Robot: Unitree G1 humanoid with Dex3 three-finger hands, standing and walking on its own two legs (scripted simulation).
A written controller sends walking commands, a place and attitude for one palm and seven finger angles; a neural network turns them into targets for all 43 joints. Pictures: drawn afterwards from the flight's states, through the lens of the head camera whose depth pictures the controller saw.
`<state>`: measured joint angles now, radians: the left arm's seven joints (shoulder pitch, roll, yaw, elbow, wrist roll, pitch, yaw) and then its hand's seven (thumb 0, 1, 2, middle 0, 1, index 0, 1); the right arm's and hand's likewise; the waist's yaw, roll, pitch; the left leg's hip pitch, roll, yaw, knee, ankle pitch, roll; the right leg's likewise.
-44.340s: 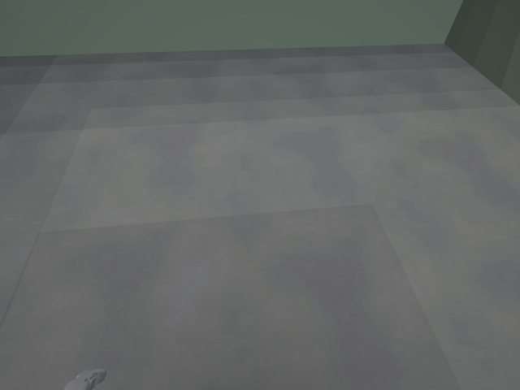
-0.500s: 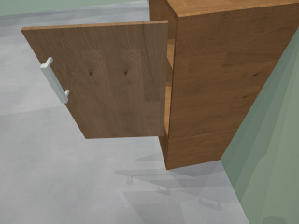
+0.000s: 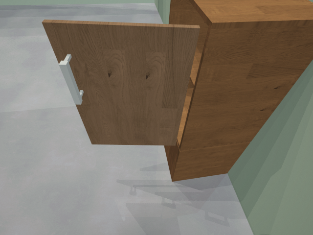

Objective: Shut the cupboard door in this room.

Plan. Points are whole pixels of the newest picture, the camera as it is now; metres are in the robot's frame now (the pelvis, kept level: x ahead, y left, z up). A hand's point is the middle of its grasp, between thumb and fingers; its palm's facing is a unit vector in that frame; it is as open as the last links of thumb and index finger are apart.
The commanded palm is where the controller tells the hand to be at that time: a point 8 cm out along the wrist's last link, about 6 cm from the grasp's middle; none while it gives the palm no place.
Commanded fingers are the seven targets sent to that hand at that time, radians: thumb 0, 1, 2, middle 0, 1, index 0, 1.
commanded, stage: come to a stop and stand still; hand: left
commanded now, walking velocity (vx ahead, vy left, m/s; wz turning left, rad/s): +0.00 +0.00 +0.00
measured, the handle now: (73, 80) +0.53 +0.31 +0.08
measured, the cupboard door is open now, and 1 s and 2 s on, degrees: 81 81 81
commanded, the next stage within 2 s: look again from close up in 0.12 s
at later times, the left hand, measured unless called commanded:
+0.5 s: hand out of the picture +0.00 +0.19 -0.18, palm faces +0.01 -0.97 -0.23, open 7.4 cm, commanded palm none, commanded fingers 0.00 0.90 0.90 -0.20 -0.30 -0.20 -0.30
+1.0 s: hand out of the picture -0.01 +0.16 -0.19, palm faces +0.08 -0.98 -0.18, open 7.4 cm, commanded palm none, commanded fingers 0.00 0.90 0.90 -0.20 -0.30 -0.20 -0.30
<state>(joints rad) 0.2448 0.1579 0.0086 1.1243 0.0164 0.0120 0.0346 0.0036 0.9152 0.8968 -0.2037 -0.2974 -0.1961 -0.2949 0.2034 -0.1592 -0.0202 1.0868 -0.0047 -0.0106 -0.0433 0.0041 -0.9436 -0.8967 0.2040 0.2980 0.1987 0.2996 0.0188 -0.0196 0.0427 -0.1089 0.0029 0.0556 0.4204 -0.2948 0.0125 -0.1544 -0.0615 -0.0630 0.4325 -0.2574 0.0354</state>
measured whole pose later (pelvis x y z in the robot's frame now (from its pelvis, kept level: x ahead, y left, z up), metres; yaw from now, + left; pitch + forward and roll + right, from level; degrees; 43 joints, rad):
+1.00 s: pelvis -0.01 -0.02 -0.01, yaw +3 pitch +0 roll +0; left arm 0.29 0.16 0.02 1.07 0.03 0.00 0.02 0.00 0.91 0.90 -0.21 -0.30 -0.20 -0.30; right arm 0.30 -0.17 0.00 1.09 -0.02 0.02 -0.01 0.00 -0.91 -0.90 0.20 0.30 0.20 0.30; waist 0.01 0.00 0.03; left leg -0.24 0.03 0.04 0.63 -0.40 0.01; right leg -0.22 -0.05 -0.11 0.55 -0.32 0.00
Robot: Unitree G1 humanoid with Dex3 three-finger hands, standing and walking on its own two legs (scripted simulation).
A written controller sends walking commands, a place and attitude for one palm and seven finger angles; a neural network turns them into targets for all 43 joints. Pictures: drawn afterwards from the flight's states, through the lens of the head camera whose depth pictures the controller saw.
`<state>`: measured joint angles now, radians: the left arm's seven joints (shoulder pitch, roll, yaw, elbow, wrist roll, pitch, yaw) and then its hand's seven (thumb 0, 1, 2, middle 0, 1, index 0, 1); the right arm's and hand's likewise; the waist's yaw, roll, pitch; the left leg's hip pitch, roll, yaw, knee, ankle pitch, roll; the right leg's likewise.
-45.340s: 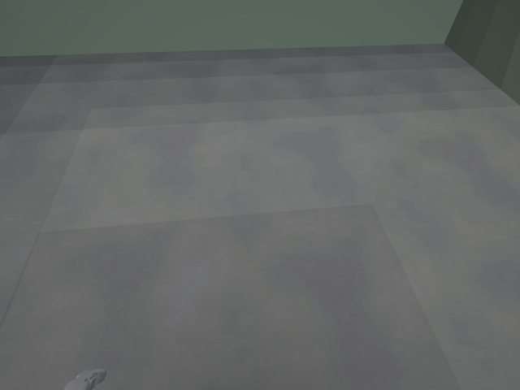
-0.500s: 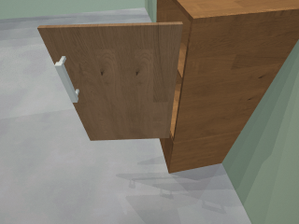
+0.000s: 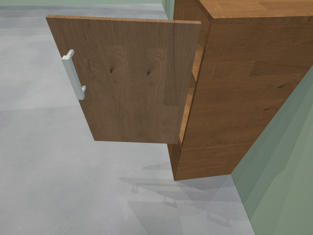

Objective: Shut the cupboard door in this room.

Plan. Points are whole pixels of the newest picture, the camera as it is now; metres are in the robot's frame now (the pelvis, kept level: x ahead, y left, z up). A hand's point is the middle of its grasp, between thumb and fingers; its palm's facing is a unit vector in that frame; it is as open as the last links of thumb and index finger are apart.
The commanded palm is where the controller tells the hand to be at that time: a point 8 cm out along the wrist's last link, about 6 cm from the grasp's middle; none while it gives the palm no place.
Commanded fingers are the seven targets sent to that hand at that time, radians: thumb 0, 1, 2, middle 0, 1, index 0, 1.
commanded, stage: shuffle to correct the standing spot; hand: left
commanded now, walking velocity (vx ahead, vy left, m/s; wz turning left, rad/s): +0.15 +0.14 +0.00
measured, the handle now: (76, 75) +0.55 +0.31 +0.09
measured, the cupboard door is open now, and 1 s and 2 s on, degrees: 81 81 81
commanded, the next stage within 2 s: come to a stop and stand still in 0.84 s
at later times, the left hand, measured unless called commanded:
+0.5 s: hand (97, 227) +0.17 +0.18 -0.16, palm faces +0.05 -0.97 -0.23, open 7.4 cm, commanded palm none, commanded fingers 0.00 0.90 0.90 -0.20 -0.30 -0.20 -0.30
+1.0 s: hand out of the picture +0.10 +0.28 -0.19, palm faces +0.14 -0.96 -0.26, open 7.4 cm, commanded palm none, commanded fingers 0.00 0.90 0.90 -0.20 -0.30 -0.20 -0.30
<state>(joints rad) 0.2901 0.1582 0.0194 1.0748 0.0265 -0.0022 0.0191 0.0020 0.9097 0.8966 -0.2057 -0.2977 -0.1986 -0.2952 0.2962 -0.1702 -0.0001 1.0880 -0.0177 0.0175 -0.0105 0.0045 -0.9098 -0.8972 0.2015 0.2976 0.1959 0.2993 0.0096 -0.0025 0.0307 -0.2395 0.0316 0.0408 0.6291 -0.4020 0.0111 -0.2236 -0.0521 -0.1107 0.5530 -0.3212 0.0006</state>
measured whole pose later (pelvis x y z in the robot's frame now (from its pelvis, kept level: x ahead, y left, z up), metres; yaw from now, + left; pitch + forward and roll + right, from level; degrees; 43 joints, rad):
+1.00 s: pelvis +0.13 +0.08 -0.01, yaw +3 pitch +0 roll +2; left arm 0.31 0.23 0.07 1.03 0.03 0.05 0.04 0.00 0.91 0.90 -0.21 -0.30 -0.20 -0.30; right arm 0.14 -0.19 -0.03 0.94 -0.02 0.03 0.00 0.00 -0.91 -0.90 0.20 0.30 0.19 0.30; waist 0.06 -0.07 0.08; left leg -0.33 0.01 0.11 0.59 -0.25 0.03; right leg -0.35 -0.11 -0.05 0.87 -0.56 0.00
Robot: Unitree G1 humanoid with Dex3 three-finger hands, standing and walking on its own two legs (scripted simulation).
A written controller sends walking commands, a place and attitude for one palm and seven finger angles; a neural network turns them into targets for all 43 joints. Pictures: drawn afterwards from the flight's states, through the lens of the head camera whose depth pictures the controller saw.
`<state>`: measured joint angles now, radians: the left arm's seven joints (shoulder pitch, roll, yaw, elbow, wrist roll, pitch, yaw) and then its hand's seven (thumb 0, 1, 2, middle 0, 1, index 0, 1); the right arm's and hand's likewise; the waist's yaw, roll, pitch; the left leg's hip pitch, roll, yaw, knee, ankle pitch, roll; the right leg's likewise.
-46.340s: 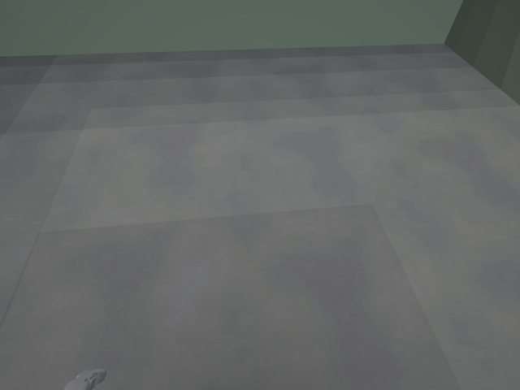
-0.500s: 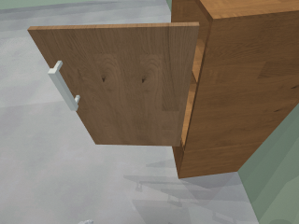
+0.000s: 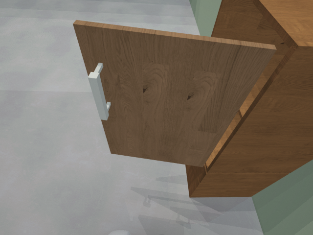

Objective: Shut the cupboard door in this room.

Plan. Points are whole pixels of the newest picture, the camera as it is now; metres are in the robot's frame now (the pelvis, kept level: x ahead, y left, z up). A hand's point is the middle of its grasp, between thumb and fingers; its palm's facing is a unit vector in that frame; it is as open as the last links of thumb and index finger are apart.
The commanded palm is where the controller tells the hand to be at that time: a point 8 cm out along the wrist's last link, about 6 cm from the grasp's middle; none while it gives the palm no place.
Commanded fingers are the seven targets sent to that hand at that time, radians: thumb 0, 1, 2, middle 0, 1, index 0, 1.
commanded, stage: come to a stop and stand still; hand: left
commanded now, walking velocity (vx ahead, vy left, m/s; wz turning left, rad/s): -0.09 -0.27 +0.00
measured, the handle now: (102, 93) +0.43 +0.21 +0.10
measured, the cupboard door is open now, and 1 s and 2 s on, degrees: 81 81 81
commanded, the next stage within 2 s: none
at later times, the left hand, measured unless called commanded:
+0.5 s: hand out of the picture +0.03 +0.17 -0.16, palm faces +0.00 -0.98 -0.22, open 7.2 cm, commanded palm none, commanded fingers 0.00 0.90 0.90 -0.20 -0.30 -0.20 -0.30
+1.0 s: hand out of the picture -0.03 +0.14 -0.16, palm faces +0.05 -0.98 -0.18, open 7.4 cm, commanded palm none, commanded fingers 0.00 0.90 0.90 -0.20 -0.30 -0.20 -0.30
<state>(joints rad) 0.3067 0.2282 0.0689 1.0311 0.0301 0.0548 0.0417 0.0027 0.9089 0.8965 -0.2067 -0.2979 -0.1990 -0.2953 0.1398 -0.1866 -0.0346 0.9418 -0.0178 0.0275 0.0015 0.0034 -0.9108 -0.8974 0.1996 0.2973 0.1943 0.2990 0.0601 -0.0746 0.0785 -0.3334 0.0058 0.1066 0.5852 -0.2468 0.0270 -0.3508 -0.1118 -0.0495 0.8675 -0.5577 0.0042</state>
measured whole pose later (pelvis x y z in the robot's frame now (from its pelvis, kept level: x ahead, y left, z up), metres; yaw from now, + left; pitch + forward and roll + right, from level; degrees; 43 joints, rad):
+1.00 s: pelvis +0.01 -0.01 +0.01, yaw +2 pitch +0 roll -1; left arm 0.36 0.10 -0.02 1.07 0.02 -0.02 0.05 0.00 0.91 0.90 -0.21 -0.30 -0.20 -0.30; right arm 0.29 -0.14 -0.03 1.09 -0.02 0.01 -0.04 0.02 -0.93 -0.90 0.20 0.30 0.20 0.30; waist -0.01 0.03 0.05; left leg -0.31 0.05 0.05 0.55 -0.24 -0.01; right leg -0.13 0.04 -0.11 0.48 -0.35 -0.06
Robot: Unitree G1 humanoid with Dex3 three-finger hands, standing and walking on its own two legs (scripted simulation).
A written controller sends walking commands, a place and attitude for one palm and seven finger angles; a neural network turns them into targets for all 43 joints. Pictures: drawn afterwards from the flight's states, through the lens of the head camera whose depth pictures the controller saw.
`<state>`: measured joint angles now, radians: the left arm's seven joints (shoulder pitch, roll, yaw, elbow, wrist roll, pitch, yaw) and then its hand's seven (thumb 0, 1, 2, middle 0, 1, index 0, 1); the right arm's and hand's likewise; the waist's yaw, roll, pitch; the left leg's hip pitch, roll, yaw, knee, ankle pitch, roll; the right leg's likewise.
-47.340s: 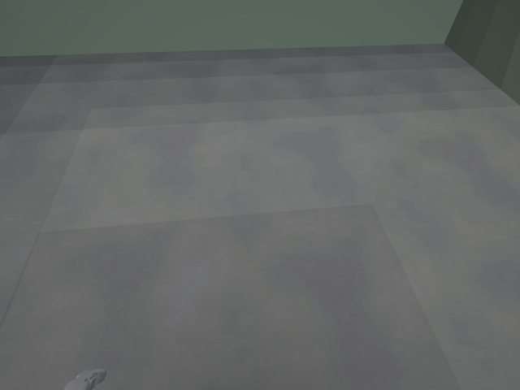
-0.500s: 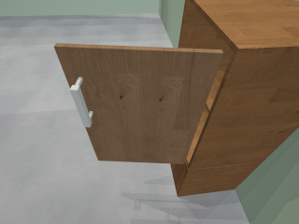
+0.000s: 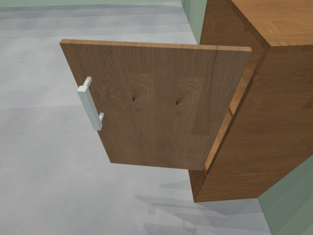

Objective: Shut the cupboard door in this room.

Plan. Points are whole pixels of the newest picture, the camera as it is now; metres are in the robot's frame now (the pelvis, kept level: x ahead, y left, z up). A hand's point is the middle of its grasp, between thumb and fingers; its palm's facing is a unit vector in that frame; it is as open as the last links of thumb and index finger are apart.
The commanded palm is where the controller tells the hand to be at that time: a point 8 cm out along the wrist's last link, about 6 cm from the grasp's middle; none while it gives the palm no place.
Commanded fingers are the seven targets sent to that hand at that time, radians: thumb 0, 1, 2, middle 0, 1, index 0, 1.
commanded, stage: come to a stop and stand still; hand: left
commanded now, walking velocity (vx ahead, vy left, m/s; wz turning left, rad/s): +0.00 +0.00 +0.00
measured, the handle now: (93, 105) +0.43 +0.21 +0.09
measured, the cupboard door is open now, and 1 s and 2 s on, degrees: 81 81 81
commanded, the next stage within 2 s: none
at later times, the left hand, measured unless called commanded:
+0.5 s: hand out of the picture +0.04 +0.25 -0.17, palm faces -0.04 -0.97 -0.23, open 7.4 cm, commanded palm none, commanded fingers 0.00 0.90 0.90 -0.20 -0.30 -0.20 -0.30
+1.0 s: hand out of the picture -0.04 +0.28 -0.18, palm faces -0.06 -0.98 -0.20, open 7.4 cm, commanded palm none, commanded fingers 0.00 0.90 0.90 -0.20 -0.30 -0.20 -0.30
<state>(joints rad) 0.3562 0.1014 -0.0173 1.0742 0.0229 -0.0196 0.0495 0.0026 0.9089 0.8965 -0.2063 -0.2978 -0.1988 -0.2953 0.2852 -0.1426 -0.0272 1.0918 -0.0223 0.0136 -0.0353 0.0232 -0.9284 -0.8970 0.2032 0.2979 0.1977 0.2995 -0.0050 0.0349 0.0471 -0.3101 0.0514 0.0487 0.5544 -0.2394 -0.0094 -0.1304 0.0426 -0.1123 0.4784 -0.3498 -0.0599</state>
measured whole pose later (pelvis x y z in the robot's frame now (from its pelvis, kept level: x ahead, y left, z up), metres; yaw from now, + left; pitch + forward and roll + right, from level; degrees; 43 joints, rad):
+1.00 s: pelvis -0.03 +0.10 +0.01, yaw -3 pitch -1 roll -1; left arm 0.32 0.19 -0.01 1.09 0.03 0.02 0.04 0.00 0.91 0.90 -0.20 -0.30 -0.20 -0.29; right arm 0.22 -0.18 -0.03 1.11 -0.01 0.01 -0.01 0.01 -0.91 -0.90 0.20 0.30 0.20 0.30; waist 0.00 -0.03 0.05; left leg -0.25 -0.07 0.16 0.37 -0.12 0.12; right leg -0.16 -0.08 -0.02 0.43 -0.26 0.03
